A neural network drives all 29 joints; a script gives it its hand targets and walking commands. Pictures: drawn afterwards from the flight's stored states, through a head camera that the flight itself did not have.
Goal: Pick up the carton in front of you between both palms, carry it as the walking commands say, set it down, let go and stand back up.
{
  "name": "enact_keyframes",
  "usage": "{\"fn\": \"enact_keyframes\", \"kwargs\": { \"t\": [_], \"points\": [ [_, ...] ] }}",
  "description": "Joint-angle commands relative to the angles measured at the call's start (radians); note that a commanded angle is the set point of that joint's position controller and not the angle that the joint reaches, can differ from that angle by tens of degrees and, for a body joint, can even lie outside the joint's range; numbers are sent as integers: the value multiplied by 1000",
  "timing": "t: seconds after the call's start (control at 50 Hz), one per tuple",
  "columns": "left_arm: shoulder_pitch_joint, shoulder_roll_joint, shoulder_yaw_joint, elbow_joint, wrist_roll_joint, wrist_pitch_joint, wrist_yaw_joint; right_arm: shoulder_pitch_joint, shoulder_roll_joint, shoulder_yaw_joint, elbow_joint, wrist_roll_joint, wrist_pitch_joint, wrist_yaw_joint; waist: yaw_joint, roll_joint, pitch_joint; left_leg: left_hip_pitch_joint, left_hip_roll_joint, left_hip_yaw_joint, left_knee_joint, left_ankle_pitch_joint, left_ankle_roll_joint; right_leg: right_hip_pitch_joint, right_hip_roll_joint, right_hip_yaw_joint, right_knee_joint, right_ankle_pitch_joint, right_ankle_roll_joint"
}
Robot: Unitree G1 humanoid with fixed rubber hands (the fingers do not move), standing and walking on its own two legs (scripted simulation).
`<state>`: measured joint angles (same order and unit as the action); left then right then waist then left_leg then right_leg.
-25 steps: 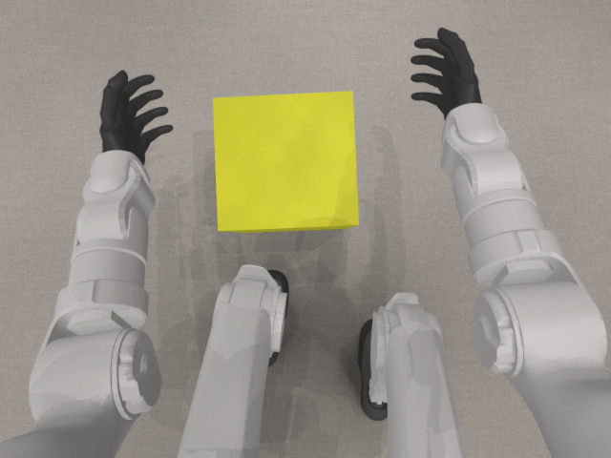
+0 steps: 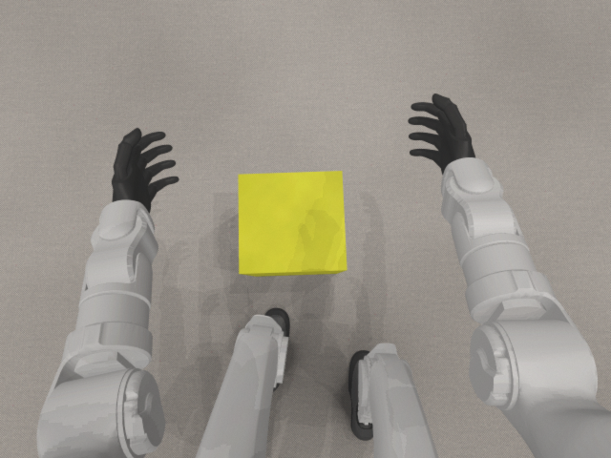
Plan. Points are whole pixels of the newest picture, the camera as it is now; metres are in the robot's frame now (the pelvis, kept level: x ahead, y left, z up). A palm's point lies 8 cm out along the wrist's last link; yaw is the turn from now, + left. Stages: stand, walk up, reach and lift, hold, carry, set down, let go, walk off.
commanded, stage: let go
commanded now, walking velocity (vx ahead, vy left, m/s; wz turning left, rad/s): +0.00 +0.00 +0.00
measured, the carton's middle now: (293, 230) +0.44 +0.10 -0.49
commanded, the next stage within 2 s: stand in 1.26 s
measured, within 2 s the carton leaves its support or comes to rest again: neither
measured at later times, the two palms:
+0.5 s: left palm (43, 293) +0.28 +0.27 +0.04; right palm (557, 275) +0.36 -0.16 +0.02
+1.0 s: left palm (61, 360) +0.25 +0.21 +0.09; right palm out of the picture +0.26 -0.25 +0.09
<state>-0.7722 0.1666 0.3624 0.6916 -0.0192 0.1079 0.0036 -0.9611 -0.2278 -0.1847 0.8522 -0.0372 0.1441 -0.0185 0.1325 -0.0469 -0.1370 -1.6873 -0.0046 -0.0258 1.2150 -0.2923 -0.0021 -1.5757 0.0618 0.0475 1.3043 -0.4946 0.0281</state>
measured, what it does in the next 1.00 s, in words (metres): rises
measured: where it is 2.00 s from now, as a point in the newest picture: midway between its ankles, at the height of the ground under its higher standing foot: (316, 386)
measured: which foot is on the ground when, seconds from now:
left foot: down 0.00-1.00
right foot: down 0.00-1.00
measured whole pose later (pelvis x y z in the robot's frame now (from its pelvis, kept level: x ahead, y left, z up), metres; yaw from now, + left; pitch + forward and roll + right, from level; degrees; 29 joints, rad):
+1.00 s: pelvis +0.09 -0.03 +0.16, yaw +2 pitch -2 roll +1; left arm 0.22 0.21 0.05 0.42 0.01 0.10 -0.07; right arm 0.23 -0.21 -0.04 0.44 0.00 0.08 0.06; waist 0.00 -0.04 0.08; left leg -0.17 -0.01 -0.03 0.40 -0.19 -0.03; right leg -0.06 0.02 0.06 0.43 -0.34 -0.03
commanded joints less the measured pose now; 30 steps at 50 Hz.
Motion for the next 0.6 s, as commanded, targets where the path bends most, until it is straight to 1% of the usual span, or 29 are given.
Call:
{"fn": "enact_keyframes", "kwargs": {
  "t": [0.0,0.06,0.12,0.16,0.22,0.28,0.32,0.42,0.5,0.54,0.58],
  "points": [
    [-85,103,4,-100,22,-31,-13,-131,-57,-18,-101,-21,-28,-10,27,-25,-860,841,-40,83,-101,369,-37,283,41,-73,-233,215,9],
    [30,107,-15,-125,49,-36,-38,4,-16,-21,-146,-47,-32,-38,16,-18,-896,952,-45,80,-148,430,-26,368,43,-70,-299,273,15],
    [161,121,-50,-173,69,-40,-65,156,26,-17,-230,-66,-35,-71,10,1,-881,1071,-47,71,-210,460,-14,444,43,-68,-375,297,16],
    [232,139,-80,-208,73,-44,-82,239,39,-10,-298,-67,-41,-84,9,16,-827,1142,-43,58,-255,454,-7,480,40,-66,-422,283,14],
    [322,146,-129,-246,63,-54,-99,339,47,0,-375,-63,-58,-90,-1,37,-696,1228,-33,35,-326,402,-3,519,32,-63,-490,219,8],
    [424,133,-180,-258,42,-69,-108,442,46,7,-397,-55,-82,-77,-18,58,-562,1308,-19,7,-390,350,-4,549,26,-64,-546,158,-2],
    [506,124,-210,-264,29,-81,-108,521,39,10,-392,-48,-101,-61,-28,67,-504,1370,-11,-13,-425,356,-6,581,23,-64,-574,151,-8],
    [714,112,-263,-305,6,-104,-88,723,15,26,-362,-32,-139,-20,-41,91,-397,1538,6,-49,-504,469,-9,691,18,-60,-649,184,-20],
    [851,109,-295,-357,0,-118,-70,864,-8,37,-362,-19,-164,3,-50,110,-309,1659,15,-57,-568,569,-13,804,13,-52,-727,230,-30],
    [901,110,-304,-379,-2,-121,-64,920,-16,45,-374,-14,-174,10,-58,103,-261,1694,12,-51,-602,588,-15,880,10,-48,-771,262,-31],
    [933,113,-309,-392,-5,-122,-62,968,-19,54,-387,-13,-179,16,-72,82,-203,1702,3,-38,-643,565,-19,973,6,-43,-817,299,-29]
  ]
}}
